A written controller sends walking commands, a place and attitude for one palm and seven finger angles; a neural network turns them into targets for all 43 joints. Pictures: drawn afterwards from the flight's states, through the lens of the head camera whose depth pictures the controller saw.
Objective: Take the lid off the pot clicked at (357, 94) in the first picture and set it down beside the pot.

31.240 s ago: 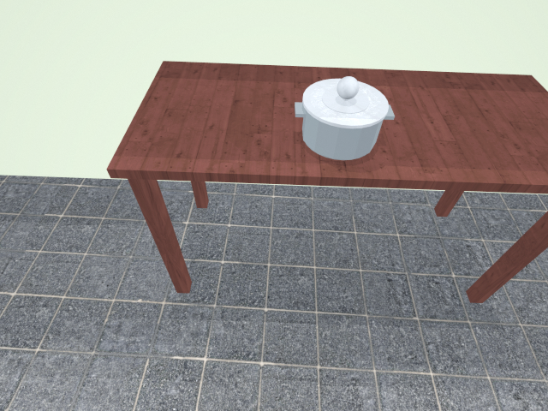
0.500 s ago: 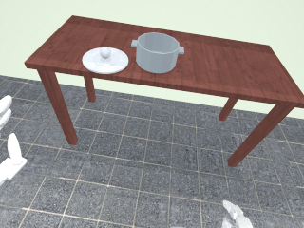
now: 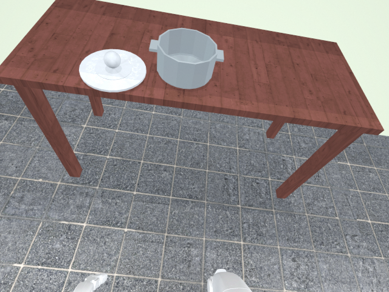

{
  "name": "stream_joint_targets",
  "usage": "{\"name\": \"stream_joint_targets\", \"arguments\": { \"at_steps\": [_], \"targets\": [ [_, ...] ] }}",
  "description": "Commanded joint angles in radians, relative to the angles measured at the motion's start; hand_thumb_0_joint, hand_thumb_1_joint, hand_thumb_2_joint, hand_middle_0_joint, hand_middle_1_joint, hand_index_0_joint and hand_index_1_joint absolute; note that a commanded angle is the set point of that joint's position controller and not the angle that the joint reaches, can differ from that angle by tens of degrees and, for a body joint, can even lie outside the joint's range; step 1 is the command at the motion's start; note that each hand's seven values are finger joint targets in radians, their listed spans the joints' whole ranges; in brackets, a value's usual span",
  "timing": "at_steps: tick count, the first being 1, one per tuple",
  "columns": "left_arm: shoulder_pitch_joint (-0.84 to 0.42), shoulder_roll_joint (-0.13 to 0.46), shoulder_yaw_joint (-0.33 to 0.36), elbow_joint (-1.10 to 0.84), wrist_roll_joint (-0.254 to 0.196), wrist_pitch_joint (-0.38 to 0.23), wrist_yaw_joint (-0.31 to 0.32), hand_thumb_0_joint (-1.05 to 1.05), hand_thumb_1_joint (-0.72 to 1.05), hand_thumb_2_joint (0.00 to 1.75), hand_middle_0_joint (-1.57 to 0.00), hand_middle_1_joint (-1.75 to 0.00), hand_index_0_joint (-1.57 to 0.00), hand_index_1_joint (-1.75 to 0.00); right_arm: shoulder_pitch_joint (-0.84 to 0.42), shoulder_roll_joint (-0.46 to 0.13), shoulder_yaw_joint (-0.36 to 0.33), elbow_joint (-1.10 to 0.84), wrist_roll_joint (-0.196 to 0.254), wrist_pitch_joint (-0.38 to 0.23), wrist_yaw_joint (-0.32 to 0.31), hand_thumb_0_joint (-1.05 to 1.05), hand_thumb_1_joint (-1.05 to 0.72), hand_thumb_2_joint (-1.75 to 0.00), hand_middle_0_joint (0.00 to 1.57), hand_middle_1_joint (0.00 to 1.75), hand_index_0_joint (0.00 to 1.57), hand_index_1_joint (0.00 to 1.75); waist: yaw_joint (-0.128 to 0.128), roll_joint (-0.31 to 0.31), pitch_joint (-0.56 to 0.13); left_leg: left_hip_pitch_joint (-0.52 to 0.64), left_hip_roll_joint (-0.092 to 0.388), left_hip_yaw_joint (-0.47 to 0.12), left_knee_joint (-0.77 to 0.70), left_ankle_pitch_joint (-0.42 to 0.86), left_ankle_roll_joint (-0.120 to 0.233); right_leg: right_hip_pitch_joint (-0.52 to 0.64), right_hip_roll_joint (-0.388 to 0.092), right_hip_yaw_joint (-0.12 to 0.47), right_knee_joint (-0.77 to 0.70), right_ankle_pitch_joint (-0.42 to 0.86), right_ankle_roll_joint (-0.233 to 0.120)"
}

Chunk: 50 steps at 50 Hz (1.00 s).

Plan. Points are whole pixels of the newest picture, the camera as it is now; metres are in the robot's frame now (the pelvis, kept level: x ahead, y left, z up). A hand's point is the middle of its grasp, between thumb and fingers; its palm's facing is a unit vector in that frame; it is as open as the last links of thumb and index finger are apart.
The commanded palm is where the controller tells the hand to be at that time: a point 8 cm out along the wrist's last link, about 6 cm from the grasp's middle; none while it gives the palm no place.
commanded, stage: stop stepping back and stand still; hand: left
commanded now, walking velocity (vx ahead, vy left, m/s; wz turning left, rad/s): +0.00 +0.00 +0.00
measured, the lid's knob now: (112, 59) +0.77 +0.23 -0.03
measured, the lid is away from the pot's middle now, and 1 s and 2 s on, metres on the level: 0.24 0.24 0.24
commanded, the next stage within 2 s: let the arm hang, fingers relaxed in 0.56 s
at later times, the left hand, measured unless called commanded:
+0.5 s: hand out of the picture +0.14 +0.14 -0.19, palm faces +0.08 -0.98 -0.21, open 7.2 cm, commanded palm none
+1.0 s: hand out of the picture +0.10 +0.15 -0.19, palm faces +0.05 -0.98 -0.20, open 7.2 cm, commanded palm none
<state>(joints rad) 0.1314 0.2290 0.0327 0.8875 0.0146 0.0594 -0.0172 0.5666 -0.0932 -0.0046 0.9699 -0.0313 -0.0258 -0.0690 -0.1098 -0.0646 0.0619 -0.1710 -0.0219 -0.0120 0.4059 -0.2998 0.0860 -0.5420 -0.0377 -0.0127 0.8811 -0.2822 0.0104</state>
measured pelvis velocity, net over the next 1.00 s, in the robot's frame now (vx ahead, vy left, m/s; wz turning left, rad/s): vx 0.06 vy -0.03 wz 0.00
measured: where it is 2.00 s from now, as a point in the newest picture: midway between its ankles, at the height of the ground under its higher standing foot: outside the picture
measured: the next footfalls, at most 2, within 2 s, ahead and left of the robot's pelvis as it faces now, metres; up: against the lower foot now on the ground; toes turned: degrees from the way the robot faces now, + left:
right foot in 0.12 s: +0.05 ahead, -0.15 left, +0.00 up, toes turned -2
left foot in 0.32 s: +0.07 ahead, +0.07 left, +0.00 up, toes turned +4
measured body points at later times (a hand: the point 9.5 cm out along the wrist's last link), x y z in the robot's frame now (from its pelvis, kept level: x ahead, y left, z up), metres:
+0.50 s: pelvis +0.07 -0.03 -0.02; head +0.12 -0.03 +0.43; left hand +0.14 +0.20 -0.17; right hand +0.12 -0.27 -0.17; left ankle +0.03 +0.07 -0.75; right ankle +0.01 -0.15 -0.75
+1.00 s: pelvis +0.06 -0.03 -0.01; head +0.09 -0.02 +0.44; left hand +0.09 +0.20 -0.17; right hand +0.08 -0.26 -0.16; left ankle +0.03 +0.07 -0.75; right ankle +0.01 -0.15 -0.75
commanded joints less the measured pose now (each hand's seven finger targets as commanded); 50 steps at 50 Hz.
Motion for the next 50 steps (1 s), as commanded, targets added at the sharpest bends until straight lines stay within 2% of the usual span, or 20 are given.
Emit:
{"name": "stream_joint_targets", "arguments": {
  "at_steps": [1, 4, 5, 6, 7, 8, 9, 11, 13, 14, 15, 16, 17, 18, 19, 24, 27, 34, 38, 50],
  "targets": [
    [-0.149, -0.03, -0.018, -0.101, -0.009, -0.059, 0.007, 0.0, 0.9, 0.9, -0.2, -0.3, -0.2, -0.3, 0.123, -0.152, -0.037, 0.014, -0.001, -0.008, 0.001, 0.0, -0.9, -0.9, 0.2, 0.3, 0.2, 0.3, -0.002, 0.237, -0.056, 0.15, 0.247, -0.2, -0.023, 0.747, 0.062, 0.048, 0.039, -0.047, -0.184, -0.092, -0.025],
    [-0.035, -0.014, -0.004, -0.046, -0.017, -0.071, 0.024, 0.0, 0.9, 0.9, -0.2, -0.3, -0.2, -0.3, 0.08, -0.145, -0.041, 0.042, 0.014, -0.005, 0.008, 0.0, -0.9, -0.9, 0.2, 0.3, 0.2, 0.3, 0.067, 0.178, -0.091, 0.037, 0.205, -0.152, 0.047, 0.731, 0.008, 0.358, 0.053, -0.03, -0.43, 0.108, -0.042],
    [0.041, 0.018, 0.007, -0.013, -0.016, -0.079, 0.035, 0.0, 0.9, 0.9, -0.2, -0.3, -0.2, -0.3, 0.081, -0.125, -0.041, 0.047, 0.026, -0.01, 0.015, 0.0, -0.9, -0.9, 0.2, 0.3, 0.2, 0.3, 0.088, 0.096, -0.144, -0.09, 0.162, -0.102, 0.12, 0.638, -0.022, 0.569, -0.01, 0.044, -0.428, 0.337, -0.065],
    [0.13, 0.056, 0.021, 0.024, -0.014, -0.085, 0.053, 0.0, 0.9, 0.9, -0.2, -0.3, -0.2, -0.3, 0.07, -0.09, -0.036, 0.045, 0.033, -0.017, 0.019, 0.0, -0.9, -0.9, 0.2, 0.3, 0.2, 0.3, 0.114, -0.012, -0.189, -0.253, 0.092, -0.025, 0.205, 0.39, -0.058, 0.744, -0.132, 0.147, -0.375, 0.639, -0.116],
    [0.153, 0.082, 0.025, 0.042, -0.011, -0.087, 0.064, 0.0, 0.9, 0.9, -0.2, -0.3, -0.2, -0.3, 0.062, -0.084, -0.042, 0.043, 0.038, -0.009, 0.023, 0.0, -0.9, -0.9, 0.2, 0.3, 0.2, 0.3, 0.113, -0.085, -0.19, -0.298, 0.026, 0.028, 0.302, -0.049, -0.077, 0.733, -0.257, 0.227, -0.421, 0.721, -0.201],
    [0.115, 0.084, 0.021, 0.03, -0.008, -0.085, 0.07, 0.0, 0.9, 0.9, -0.2, -0.3, -0.2, -0.3, 0.045, -0.086, -0.051, 0.043, 0.037, 0.005, 0.025, 0.0, -0.9, -0.9, 0.2, 0.3, 0.2, 0.3, 0.099, -0.043, -0.132, -0.276, 0.031, 0.013, 0.39, -0.265, -0.072, 0.607, -0.297, 0.236, -0.485, 0.616, -0.244],
    [0.063, 0.054, 0.032, 0.018, -0.005, -0.079, 0.078, 0.0, 0.9, 0.9, -0.2, -0.3, -0.2, -0.3, 0.018, -0.059, -0.05, 0.046, 0.033, 0.014, 0.026, 0.0, -0.9, -0.9, 0.2, 0.3, 0.2, 0.3, 0.086, -0.064, -0.096, -0.297, 0.058, -0.002, 0.408, -0.24, -0.074, 0.594, -0.247, 0.197, -0.466, 0.733, -0.241],
    [0.04, 0.042, 0.04, 0.015, -0.004, -0.075, 0.093, 0.0, 0.9, 0.9, -0.2, -0.3, -0.2, -0.3, -0.033, -0.072, -0.061, 0.043, 0.032, 0.029, 0.024, 0.0, -0.9, -0.9, 0.2, 0.3, 0.2, 0.3, 0.086, -0.156, -0.079, -0.305, 0.075, 0.0, 0.395, -0.226, -0.082, 0.578, -0.235, 0.154, -0.442, 0.884, -0.22],
    [0.018, 0.049, 0.047, 0.012, 0.0, -0.073, 0.097, 0.0, 0.9, 0.9, -0.2, -0.3, -0.2, -0.3, -0.052, -0.058, -0.069, 0.041, 0.036, 0.037, 0.03, 0.0, -0.9, -0.9, 0.2, 0.3, 0.2, 0.3, 0.067, -0.083, -0.042, -0.252, 0.082, 0.011, 0.257, -0.153, -0.086, 0.507, -0.232, 0.132, -0.416, 0.857, -0.198],
    [0.006, 0.054, 0.051, 0.01, -0.004, -0.072, 0.095, 0.0, 0.9, 0.9, -0.2, -0.3, -0.2, -0.3, -0.043, -0.055, -0.072, 0.048, 0.035, 0.04, 0.034, 0.0, -0.9, -0.9, 0.2, 0.3, 0.2, 0.3, 0.048, -0.051, -0.036, -0.193, 0.091, 0.014, 0.144, 0.004, -0.088, 0.459, -0.212, 0.112, -0.375, 0.788, -0.166],
    [0.016, 0.046, 0.049, 0.008, -0.012, -0.069, 0.09, 0.0, 0.9, 0.9, -0.2, -0.3, -0.2, -0.3, -0.037, -0.064, -0.075, 0.056, 0.034, 0.04, 0.034, 0.0, -0.9, -0.9, 0.2, 0.3, 0.2, 0.3, 0.048, 0.026, -0.05, -0.092, 0.111, 0.001, 0.087, 0.38, -0.076, 0.381, -0.162, 0.071, -0.337, 0.657, -0.105],
    [0.037, 0.022, 0.047, -0.001, -0.017, -0.063, 0.087, 0.0, 0.9, 0.9, -0.2, -0.3, -0.2, -0.3, -0.048, -0.09, -0.077, 0.048, 0.027, 0.035, 0.03, 0.0, -0.9, -0.9, 0.2, 0.3, 0.2, 0.3, 0.066, 0.129, -0.08, -0.011, 0.168, -0.058, 0.096, 0.668, -0.048, 0.321, -0.098, 0.03, -0.293, 0.498, -0.057],
    [0.053, 0.005, 0.042, 0.0, -0.017, -0.057, 0.088, 0.0, 0.9, 0.9, -0.2, -0.3, -0.2, -0.3, -0.069, -0.11, -0.081, 0.036, 0.022, 0.036, 0.024, 0.0, -0.9, -0.9, 0.2, 0.3, 0.2, 0.3, 0.078, 0.161, -0.092, 0.019, 0.201, -0.085, 0.118, 0.786, -0.01, 0.286, -0.053, -0.003, -0.291, 0.357, -0.032],
    [0.058, -0.005, 0.037, 0.006, -0.006, -0.05, 0.09, 0.0, 0.9, 0.9, -0.2, -0.3, -0.2, -0.3, -0.09, -0.115, -0.088, 0.028, 0.021, 0.039, 0.026, 0.0, -0.9, -0.9, 0.2, 0.3, 0.2, 0.3, 0.081, 0.154, -0.059, 0.006, 0.201, -0.073, 0.109, 0.729, 0.002, 0.275, -0.028, -0.005, -0.302, 0.233, -0.03],
    [0.052, -0.002, 0.041, 0.009, -0.005, -0.047, 0.085, 0.0, 0.9, 0.9, -0.2, -0.3, -0.2, -0.3, -0.122, -0.113, -0.087, 0.021, 0.023, 0.037, 0.024, 0.0, -0.9, -0.9, 0.2, 0.3, 0.2, 0.3, 0.081, 0.169, -0.038, 0.002, 0.199, -0.074, 0.102, 0.752, 0.005, 0.272, -0.028, -0.004, -0.308, 0.246, -0.026],
    [0.113, 0.012, 0.044, 0.022, 0.003, -0.063, 0.086, 0.0, 0.9, 0.9, -0.2, -0.3, -0.2, -0.3, -0.196, -0.128, -0.102, -0.023, 0.024, 0.043, 0.023, 0.0, -0.9, -0.9, 0.2, 0.3, 0.2, 0.3, 0.078, 0.029, -0.142, 0.057, 0.135, 0.004, 0.185, 0.616, -0.045, 0.331, -0.105, 0.06, -0.346, 0.535, -0.062],
    [0.111, 0.043, 0.044, 0.017, 0.003, -0.066, 0.085, 0.0, 0.9, 0.9, -0.2, -0.3, -0.2, -0.3, -0.238, -0.134, -0.101, -0.046, 0.023, 0.047, 0.031, 0.0, -0.9, -0.9, 0.2, 0.3, 0.2, 0.3, 0.08, 0.005, -0.169, 0.027, 0.107, 0.026, 0.189, 0.498, -0.058, 0.382, -0.133, 0.084, -0.352, 0.622, -0.077],
    [0.125, 0.03, 0.024, 0.038, 0.001, -0.062, 0.075, 0.0, 0.9, 0.9, -0.2, -0.3, -0.2, -0.3, -0.287, -0.152, -0.088, -0.039, 0.024, 0.04, 0.035, 0.0, -0.9, -0.9, 0.2, 0.3, 0.2, 0.3, 0.082, 0.082, -0.133, 0.086, 0.147, -0.02, 0.102, 0.443, -0.026, 0.325, -0.064, 0.041, -0.398, 0.343, -0.043],
    [0.133, 0.026, 0.017, 0.061, 0.001, -0.063, 0.07, 0.0, 0.9, 0.9, -0.2, -0.3, -0.2, -0.3, -0.301, -0.149, -0.079, -0.022, 0.024, 0.037, 0.038, 0.0, -0.9, -0.9, 0.2, 0.3, 0.2, 0.3, 0.086, 0.073, -0.067, 0.041, 0.139, -0.026, 0.057, 0.314, -0.028, 0.329, -0.052, 0.04, -0.441, 0.24, -0.044],
    [0.163, 0.003, 0.012, 0.121, -0.005, -0.071, 0.066, 0.0, 0.9, 0.9, -0.2, -0.3, -0.2, -0.3, -0.251, -0.124, -0.064, 0.055, 0.023, 0.022, 0.034, 0.0, -0.9, -0.9, 0.2, 0.3, 0.2, 0.3, 0.095, 0.07, -0.005, 0.018, 0.129, -0.018, 0.002, 0.241, -0.033, 0.355, -0.049, 0.037, -0.486, 0.191, -0.049]
  ]
}}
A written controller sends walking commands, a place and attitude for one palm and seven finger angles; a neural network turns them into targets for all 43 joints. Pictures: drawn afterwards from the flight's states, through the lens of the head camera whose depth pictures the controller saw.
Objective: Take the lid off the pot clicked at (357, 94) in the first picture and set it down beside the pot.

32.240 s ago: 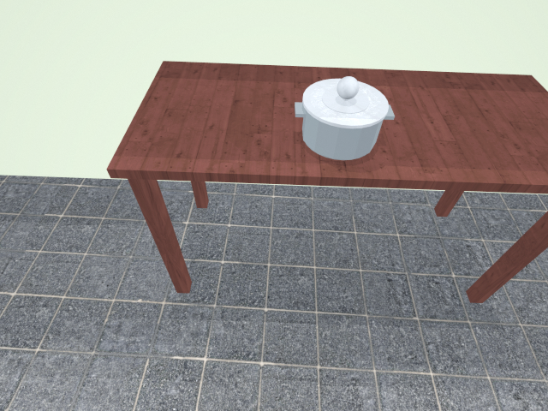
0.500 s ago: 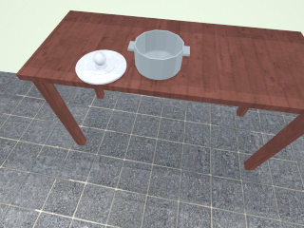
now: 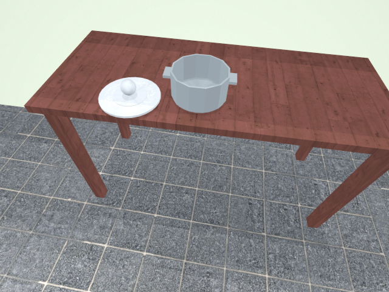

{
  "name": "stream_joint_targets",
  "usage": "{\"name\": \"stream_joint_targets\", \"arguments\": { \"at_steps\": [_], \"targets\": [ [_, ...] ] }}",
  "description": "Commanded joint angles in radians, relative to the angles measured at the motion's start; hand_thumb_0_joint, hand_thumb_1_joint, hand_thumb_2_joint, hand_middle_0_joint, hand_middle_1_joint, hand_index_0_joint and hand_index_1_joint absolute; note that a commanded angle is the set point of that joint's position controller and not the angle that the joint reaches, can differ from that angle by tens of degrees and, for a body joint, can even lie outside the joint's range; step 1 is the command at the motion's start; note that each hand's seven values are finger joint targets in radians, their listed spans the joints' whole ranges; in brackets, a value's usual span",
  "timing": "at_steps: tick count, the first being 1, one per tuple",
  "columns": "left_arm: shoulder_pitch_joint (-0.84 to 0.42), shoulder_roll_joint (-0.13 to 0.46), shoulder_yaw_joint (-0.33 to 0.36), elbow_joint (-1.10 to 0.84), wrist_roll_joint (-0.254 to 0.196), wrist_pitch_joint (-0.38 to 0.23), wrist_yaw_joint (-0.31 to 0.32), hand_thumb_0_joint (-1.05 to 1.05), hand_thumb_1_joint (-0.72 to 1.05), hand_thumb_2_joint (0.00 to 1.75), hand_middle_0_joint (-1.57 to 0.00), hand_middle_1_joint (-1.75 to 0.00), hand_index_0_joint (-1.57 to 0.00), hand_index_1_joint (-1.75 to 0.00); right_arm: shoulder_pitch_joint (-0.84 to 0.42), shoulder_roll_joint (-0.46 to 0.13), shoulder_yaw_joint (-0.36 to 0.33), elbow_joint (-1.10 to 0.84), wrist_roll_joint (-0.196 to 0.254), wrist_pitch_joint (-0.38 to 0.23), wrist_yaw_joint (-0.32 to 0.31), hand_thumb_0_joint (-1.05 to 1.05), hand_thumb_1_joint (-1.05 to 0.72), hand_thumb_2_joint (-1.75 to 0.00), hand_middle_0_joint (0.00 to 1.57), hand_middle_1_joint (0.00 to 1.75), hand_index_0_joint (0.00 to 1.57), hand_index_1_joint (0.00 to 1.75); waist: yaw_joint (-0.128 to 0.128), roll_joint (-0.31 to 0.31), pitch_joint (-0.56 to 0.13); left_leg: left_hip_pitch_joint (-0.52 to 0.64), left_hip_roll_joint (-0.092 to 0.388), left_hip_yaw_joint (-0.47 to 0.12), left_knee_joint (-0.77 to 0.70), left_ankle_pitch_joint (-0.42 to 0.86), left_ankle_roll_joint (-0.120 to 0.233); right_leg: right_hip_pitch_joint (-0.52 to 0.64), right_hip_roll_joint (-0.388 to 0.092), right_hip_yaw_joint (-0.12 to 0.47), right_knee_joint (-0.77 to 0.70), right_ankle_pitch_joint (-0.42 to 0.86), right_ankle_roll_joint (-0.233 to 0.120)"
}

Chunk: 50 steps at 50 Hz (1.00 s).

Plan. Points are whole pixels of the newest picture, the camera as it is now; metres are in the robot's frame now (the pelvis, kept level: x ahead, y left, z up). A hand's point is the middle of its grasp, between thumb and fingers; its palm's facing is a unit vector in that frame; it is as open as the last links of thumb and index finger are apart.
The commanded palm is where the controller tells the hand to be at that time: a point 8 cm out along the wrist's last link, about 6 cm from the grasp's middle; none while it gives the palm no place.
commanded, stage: let the arm hang, fingers relaxed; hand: left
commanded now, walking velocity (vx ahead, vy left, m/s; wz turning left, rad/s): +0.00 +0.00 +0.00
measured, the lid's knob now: (128, 87) +0.71 +0.26 -0.02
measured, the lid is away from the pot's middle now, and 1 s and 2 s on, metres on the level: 0.24 0.24 0.24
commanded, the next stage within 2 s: look to check the result in 0.76 s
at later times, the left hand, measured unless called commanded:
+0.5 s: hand out of the picture +0.01 +0.17 -0.18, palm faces +0.05 -0.98 -0.19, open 7.3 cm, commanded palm none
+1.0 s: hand out of the picture +0.00 +0.15 -0.18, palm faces +0.06 -0.98 -0.18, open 7.3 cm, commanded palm none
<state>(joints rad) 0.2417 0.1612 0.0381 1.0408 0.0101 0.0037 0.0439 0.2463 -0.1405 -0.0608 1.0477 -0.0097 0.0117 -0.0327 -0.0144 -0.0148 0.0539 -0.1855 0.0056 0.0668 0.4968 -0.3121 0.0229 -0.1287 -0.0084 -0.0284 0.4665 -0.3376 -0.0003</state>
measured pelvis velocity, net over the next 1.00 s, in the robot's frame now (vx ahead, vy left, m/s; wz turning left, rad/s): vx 0.02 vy -0.01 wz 0.00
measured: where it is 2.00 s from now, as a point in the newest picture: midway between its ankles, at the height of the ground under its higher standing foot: outside the picture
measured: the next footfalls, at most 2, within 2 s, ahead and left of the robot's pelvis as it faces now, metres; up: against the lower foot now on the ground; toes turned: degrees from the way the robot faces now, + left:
none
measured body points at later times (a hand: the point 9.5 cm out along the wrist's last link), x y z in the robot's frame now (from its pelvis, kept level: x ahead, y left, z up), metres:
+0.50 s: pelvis +0.01 +0.00 +0.00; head +0.04 +0.00 +0.45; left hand +0.01 +0.22 -0.16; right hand -0.02 -0.20 -0.16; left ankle -0.03 +0.10 -0.74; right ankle -0.06 -0.12 -0.74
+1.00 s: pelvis +0.02 -0.01 +0.00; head +0.04 -0.01 +0.45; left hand +0.00 +0.20 -0.16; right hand -0.01 -0.21 -0.16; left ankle -0.03 +0.10 -0.74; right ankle -0.06 -0.12 -0.74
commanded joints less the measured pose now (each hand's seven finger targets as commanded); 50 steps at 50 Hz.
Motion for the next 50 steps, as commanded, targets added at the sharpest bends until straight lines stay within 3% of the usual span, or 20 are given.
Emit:
{"name": "stream_joint_targets", "arguments": {
  "at_steps": [1, 5, 17, 28, 33, 37, 43, 50],
  "targets": [
    [0.055, 0.071, 0.006, -0.03, -0.001, -0.015, 0.005, 0.0, 0.9, 0.9, -0.2, -0.3, -0.2, -0.3, 0.076, -0.075, -0.007, -0.016, 0.002, -0.016, -0.003, 0.0, -0.9, -0.9, 0.2, 0.3, 0.2, 0.3, 0.0, 0.025, 0.004, 0.03, 0.101, -0.099, -0.091, 0.252, 0.031, -0.054, -0.078, 0.053, -0.075, 0.241, -0.038],
    [0.062, 0.068, 0.005, -0.017, -0.004, -0.017, 0.006, 0.0, 0.9, 0.9, -0.2, -0.3, -0.2, -0.3, 0.106, -0.068, -0.003, 0.008, 0.002, -0.02, -0.006, 0.0, -0.9, -0.9, 0.2, 0.3, 0.2, 0.3, 0.001, 0.045, -0.003, 0.037, 0.104, -0.099, -0.095, 0.288, 0.032, -0.039, -0.076, 0.043, -0.071, 0.254, -0.039],
    [0.101, 0.044, 0.001, 0.021, -0.007, -0.022, 0.014, 0.0, 0.9, 0.9, -0.2, -0.3, -0.2, -0.3, 0.16, -0.042, -0.002, 0.057, 0.006, -0.024, -0.015, 0.0, -0.9, -0.9, 0.2, 0.3, 0.2, 0.3, -0.004, 0.011, -0.019, 0.076, 0.102, -0.083, -0.072, 0.377, 0.03, -0.029, -0.079, 0.039, -0.066, 0.327, -0.04],
    [0.131, 0.025, -0.001, 0.037, -0.003, -0.021, 0.017, 0.0, 0.9, 0.9, -0.2, -0.3, -0.2, -0.3, 0.161, -0.022, -0.001, 0.075, 0.008, -0.022, -0.019, 0.0, -0.9, -0.9, 0.2, 0.3, 0.2, 0.3, -0.004, 0.02, 0.032, 0.07, 0.101, -0.081, -0.076, 0.362, 0.032, -0.059, -0.075, 0.038, -0.071, 0.303, -0.039],
    [0.14, 0.022, -0.002, 0.043, -0.004, -0.022, 0.018, 0.0, 0.9, 0.9, -0.2, -0.3, -0.2, -0.3, 0.16, -0.021, -0.002, 0.075, 0.008, -0.023, -0.021, 0.0, -0.9, -0.9, 0.2, 0.3, 0.2, 0.3, -0.006, 0.008, 0.021, 0.082, 0.099, -0.078, -0.066, 0.385, 0.03, -0.052, -0.076, 0.037, -0.067, 0.335, -0.039],
    [0.143, 0.019, -0.001, 0.048, -0.005, -0.023, 0.017, 0.0, 0.9, 0.9, -0.2, -0.3, -0.2, -0.3, 0.163, -0.027, -0.001, 0.077, 0.006, -0.025, -0.023, 0.0, -0.9, -0.9, 0.2, 0.3, 0.2, 0.3, -0.008, 0.033, 0.0, 0.101, 0.101, -0.075, -0.065, 0.422, 0.031, -0.042, -0.077, 0.035, -0.061, 0.358, -0.039],
    [0.148, 0.017, -0.002, 0.05, -0.003, -0.022, 0.019, 0.0, 0.9, 0.9, -0.2, -0.3, -0.2, -0.3, 0.157, -0.022, 0.0, 0.076, 0.008, -0.022, -0.024, 0.0, -0.9, -0.9, 0.2, 0.3, 0.2, 0.3, -0.006, 0.018, 0.031, 0.082, 0.098, -0.073, -0.068, 0.381, 0.027, -0.05, -0.077, 0.039, -0.068, 0.35, -0.041],
    [0.151, 0.019, 0.0, 0.049, -0.004, -0.023, 0.018, 0.0, 0.9, 0.9, -0.2, -0.3, -0.2, -0.3, 0.161, -0.022, 0.001, 0.079, 0.007, -0.023, -0.024, 0.0, -0.9, -0.9, 0.2, 0.3, 0.2, 0.3, -0.004, 0.014, 0.016, 0.079, 0.096, -0.071, -0.065, 0.381, 0.025, -0.032, -0.079, 0.041, -0.071, 0.369, -0.042]
  ]
}}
